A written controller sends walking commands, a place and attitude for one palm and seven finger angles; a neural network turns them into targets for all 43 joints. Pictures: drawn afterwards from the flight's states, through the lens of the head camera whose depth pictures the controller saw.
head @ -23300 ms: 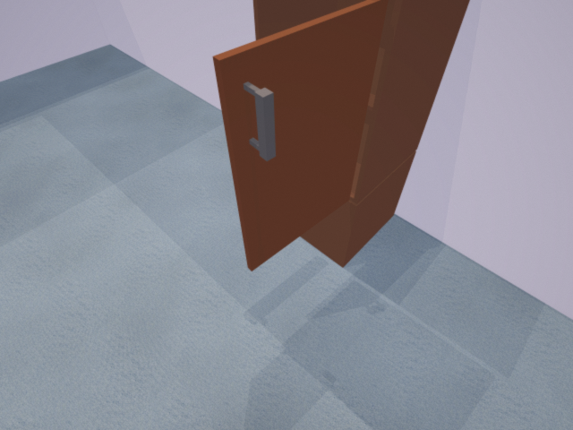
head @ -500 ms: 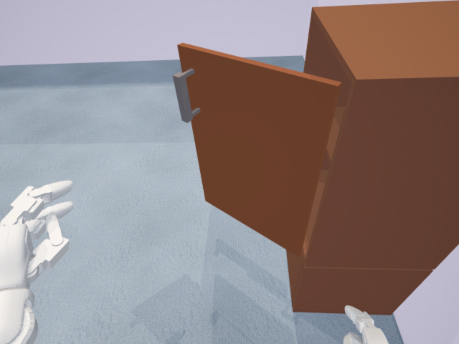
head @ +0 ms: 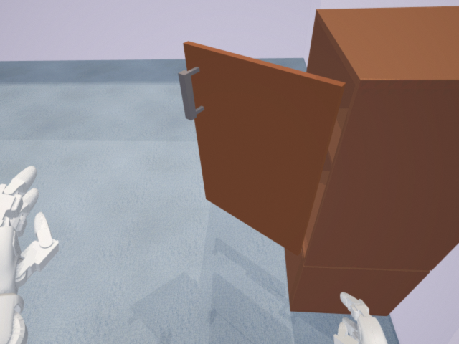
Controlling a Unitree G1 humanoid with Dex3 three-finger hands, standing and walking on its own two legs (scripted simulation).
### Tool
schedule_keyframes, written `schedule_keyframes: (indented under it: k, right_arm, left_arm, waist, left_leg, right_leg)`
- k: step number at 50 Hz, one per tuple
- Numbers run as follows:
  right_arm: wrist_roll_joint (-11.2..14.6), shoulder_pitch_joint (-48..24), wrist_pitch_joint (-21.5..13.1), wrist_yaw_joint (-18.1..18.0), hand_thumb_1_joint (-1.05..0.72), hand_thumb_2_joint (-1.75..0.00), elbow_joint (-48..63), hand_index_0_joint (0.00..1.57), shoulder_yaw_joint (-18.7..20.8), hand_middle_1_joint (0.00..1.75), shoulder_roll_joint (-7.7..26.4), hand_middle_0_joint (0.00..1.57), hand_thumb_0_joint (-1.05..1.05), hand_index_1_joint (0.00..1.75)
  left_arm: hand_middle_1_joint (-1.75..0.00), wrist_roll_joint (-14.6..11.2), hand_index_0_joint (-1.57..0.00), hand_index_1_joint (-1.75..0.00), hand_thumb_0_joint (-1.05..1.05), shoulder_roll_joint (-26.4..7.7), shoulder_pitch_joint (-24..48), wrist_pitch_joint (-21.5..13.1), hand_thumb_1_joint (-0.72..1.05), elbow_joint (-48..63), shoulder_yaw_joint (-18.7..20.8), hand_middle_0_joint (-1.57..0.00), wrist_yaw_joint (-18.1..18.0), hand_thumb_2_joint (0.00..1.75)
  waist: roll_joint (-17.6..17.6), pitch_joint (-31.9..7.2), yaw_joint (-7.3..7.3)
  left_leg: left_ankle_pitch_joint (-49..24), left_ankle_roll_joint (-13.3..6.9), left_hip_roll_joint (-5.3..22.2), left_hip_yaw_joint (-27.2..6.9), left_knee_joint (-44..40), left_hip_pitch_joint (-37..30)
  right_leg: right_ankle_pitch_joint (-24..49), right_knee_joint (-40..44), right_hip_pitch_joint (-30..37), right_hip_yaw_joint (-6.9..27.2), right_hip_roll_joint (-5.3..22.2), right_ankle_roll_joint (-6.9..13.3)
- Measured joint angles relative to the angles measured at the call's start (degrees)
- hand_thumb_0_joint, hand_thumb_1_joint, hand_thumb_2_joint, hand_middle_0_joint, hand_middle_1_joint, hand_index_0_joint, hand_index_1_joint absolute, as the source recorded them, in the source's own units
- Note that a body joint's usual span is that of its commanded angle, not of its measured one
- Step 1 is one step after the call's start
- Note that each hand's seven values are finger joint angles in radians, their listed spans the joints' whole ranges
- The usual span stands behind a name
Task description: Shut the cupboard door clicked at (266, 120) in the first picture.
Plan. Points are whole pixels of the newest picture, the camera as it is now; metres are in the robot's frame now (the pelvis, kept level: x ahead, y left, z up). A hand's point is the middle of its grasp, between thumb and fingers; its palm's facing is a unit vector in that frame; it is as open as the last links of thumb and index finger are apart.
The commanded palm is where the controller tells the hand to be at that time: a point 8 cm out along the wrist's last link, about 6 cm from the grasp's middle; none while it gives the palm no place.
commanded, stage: step back with the hand held close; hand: left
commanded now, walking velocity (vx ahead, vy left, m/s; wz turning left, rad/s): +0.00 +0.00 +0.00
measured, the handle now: (193, 93) +0.67 +0.18 +0.13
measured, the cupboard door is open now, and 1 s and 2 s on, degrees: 55 55 55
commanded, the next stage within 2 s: stop stepping back and stand still in 1.74 s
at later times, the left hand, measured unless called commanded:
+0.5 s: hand (36, 251) +0.18 +0.28 +0.16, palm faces +0.40 -0.76 -0.50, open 7.4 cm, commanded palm +0.12 +0.32 +0.17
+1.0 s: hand (10, 298) +0.12 +0.28 +0.16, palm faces +0.48 -0.77 -0.43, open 7.4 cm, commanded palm +0.05 +0.32 +0.17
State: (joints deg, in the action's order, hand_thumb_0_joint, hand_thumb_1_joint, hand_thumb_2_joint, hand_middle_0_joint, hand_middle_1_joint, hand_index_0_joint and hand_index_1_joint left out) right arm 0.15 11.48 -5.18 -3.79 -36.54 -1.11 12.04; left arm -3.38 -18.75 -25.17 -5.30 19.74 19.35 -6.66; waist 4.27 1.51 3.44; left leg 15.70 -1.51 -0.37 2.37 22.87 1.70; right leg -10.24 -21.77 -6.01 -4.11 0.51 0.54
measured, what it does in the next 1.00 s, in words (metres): shifts its weight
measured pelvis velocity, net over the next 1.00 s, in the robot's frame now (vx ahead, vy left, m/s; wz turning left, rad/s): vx -0.09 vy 0.01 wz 0.01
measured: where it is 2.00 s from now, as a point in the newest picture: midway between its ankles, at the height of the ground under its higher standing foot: outside the picture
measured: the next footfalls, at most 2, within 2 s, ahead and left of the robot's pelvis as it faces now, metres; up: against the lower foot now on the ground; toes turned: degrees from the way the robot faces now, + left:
right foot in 1.86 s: -0.33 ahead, -0.09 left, +0.00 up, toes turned -4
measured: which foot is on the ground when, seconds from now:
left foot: down 0.00-1.00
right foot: down 0.00-1.00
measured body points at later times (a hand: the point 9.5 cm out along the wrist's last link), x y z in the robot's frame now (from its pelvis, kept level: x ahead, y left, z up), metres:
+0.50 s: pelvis -0.03 +0.02 -0.02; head -0.02 +0.02 +0.43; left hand +0.15 +0.32 +0.18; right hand +0.13 -0.23 -0.09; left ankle -0.03 +0.10 -0.74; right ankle +0.03 -0.12 -0.74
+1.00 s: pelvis -0.09 +0.01 -0.03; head -0.08 +0.03 +0.42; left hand +0.09 +0.31 +0.18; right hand +0.06 -0.23 -0.11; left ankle -0.03 +0.10 -0.74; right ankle +0.02 -0.12 -0.74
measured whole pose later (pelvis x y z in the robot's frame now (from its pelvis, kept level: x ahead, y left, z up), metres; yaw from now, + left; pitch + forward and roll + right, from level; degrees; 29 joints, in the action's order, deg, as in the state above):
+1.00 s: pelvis -0.09 +0.01 -0.03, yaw +1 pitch +0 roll -1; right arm 0.3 14.1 -2.9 -3.4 -33.4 0.3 13.1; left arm -0.5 -22.0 -27.8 -14.1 28.8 25.8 -9.5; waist -0.7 0.4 -1.0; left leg 19.4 -3.1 -1.3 2.9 43.0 25.6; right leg -9.7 -37.4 -27.6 -1.5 1.4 -0.5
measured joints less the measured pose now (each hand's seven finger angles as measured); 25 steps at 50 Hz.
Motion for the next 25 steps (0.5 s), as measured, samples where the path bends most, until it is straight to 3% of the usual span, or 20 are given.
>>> schedule_keyframes:
  k: [4, 9, 14, 25]
  right_arm:
    - [0.17, 0.68, 0.50, 0.10, -0.90, -0.90, -0.01, 0.20, 0.06, 0.30, 0.33, 0.20, 0.01, 0.30]
    - [0.52, 0.43, 2.67, 0.39, -0.90, -0.90, 1.58, 0.20, 0.91, 0.30, 1.63, 0.20, 0.01, 0.30]
    - [0.89, 0.00, 4.83, -0.32, -0.90, -0.90, 2.73, 0.20, 2.34, 0.30, 2.76, 0.20, 0.01, 0.30]
    - [0.92, 0.35, 6.03, -1.07, -0.91, -0.90, 6.14, 0.20, 2.11, 0.30, 1.20, 0.20, 0.01, 0.30]
  left_arm:
    - [-0.30, -0.03, -0.21, -0.31, 0.01, -0.17, -0.31, -0.29, 0.89, 0.21, 0.67, -0.21, 0.08, 0.90]
    - [-0.30, 0.27, -0.21, -0.31, 0.01, -0.96, -2.44, -2.87, 0.89, 0.62, 2.57, -0.21, -0.48, 0.90]
    - [-0.30, 0.27, -0.21, -0.31, 0.01, -2.24, -5.07, -2.90, 0.89, 3.03, 2.13, -0.21, -0.98, 0.90]
    - [-0.30, 0.52, -0.22, -0.31, 0.01, -5.99, -6.09, -3.93, 0.89, 7.59, 5.99, -0.21, -1.67, 0.90]
  waist:
    - [0.29, -0.25, -0.13]
    - [0.88, -1.84, -1.90]
    - [-0.48, -1.56, -3.15]
    - [-3.61, -1.73, -3.85]
  left_leg:
    - [0.15, -0.06, 0.10, 0.00, 0.39, 0.81]
    - [1.50, -0.41, 0.57, -0.08, 4.43, 7.17]
    - [1.71, -1.13, -0.60, 0.89, 6.10, 10.43]
    - [2.44, -2.22, -1.62, 2.70, 11.15, 14.85]
  right_leg:
    - [0.01, 0.02, -0.61, -0.02, -0.10, -0.03]
    - [0.36, -1.02, -5.61, -0.16, -0.44, -0.17]
    - [-0.47, -4.61, -10.01, 0.88, 0.84, -0.99]
    - [-1.61, -11.47, -15.75, 3.28, 1.89, -1.89]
